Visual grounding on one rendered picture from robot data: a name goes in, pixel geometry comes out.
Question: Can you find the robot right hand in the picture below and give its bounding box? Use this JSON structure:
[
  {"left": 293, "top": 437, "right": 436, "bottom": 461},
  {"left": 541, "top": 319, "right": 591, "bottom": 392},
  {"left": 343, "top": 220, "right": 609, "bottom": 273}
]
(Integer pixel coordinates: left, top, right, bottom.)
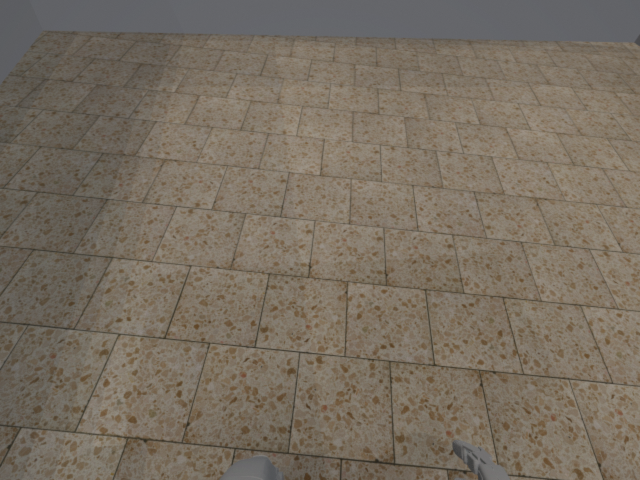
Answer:
[{"left": 452, "top": 440, "right": 510, "bottom": 480}]

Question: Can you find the robot left thigh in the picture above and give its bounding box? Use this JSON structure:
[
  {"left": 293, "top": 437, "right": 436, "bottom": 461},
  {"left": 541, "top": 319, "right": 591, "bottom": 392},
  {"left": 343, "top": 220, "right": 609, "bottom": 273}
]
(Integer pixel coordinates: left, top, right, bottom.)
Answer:
[{"left": 219, "top": 458, "right": 284, "bottom": 480}]

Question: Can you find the left robot shin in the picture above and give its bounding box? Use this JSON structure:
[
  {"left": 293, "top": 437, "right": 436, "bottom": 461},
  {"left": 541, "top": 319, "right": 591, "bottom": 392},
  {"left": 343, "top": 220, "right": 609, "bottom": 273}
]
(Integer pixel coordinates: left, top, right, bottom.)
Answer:
[{"left": 252, "top": 455, "right": 272, "bottom": 463}]

